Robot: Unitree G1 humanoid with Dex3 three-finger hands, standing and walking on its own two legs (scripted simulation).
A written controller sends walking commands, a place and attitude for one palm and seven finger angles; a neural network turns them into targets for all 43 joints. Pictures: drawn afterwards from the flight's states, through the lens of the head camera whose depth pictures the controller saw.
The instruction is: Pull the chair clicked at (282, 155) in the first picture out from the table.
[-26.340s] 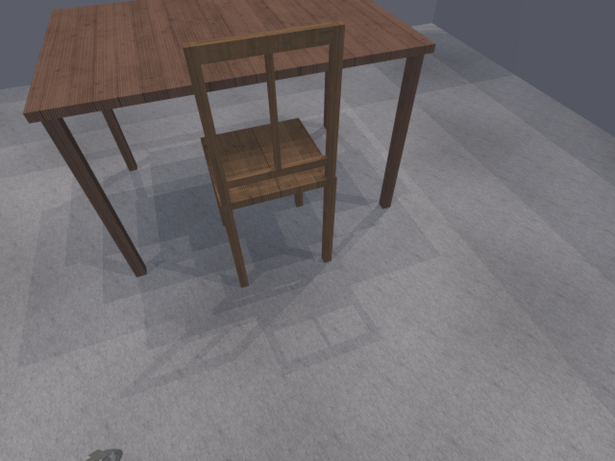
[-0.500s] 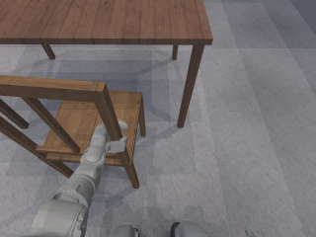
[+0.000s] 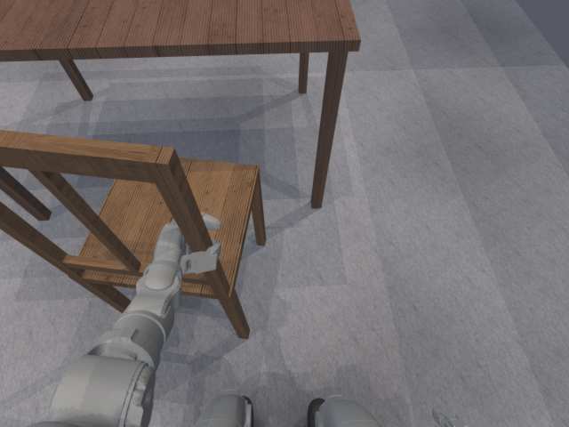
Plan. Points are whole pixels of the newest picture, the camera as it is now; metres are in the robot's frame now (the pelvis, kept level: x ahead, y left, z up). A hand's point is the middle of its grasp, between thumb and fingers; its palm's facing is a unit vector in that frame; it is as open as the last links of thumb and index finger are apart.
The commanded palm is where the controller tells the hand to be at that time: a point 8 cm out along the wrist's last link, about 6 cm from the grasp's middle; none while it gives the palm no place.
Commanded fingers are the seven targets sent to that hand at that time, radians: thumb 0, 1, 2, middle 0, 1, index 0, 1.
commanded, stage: step backward, pulling the chair out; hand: left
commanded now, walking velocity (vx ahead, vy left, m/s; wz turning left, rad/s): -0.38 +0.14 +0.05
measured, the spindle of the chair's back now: (98, 228) +0.42 +0.32 -0.05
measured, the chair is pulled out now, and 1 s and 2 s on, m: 0.28 0.47 0.56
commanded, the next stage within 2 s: stop walking, hand still on the chair in 1.00 s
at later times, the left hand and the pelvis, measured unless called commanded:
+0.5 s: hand (210, 314) +0.27 +0.12 -0.06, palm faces -0.04 -0.99 -0.15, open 6.2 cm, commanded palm +0.28 +0.17 -0.06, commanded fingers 0.00 0.90 0.90 -0.50 -1.45 -0.50 -1.45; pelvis -0.10 +0.00 +0.00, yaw +0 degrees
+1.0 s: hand (210, 389) +0.17 +0.11 -0.05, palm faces -0.05 -0.99 -0.13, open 6.2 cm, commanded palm +0.19 +0.16 -0.06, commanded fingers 0.00 0.90 0.90 -0.50 -1.45 -0.50 -1.45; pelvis -0.19 -0.01 +0.00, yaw +2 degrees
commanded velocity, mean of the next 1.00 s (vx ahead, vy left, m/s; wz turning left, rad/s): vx -0.34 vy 0.01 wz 0.02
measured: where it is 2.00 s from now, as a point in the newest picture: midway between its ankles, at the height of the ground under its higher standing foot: outside the picture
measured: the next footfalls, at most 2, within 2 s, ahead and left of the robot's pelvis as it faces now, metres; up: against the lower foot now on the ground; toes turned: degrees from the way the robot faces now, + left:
left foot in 0.16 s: +0.00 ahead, +0.13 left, +0.00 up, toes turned -1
right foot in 0.34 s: +0.02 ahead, -0.10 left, +0.00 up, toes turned +1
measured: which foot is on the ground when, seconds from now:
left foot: up 0.00-0.14, down 0.16-0.44, up 0.46-0.60, down 0.62-1.00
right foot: down 0.00-0.22, up 0.24-0.32, down 0.34-0.66, up 0.68-0.76, down 0.78-1.00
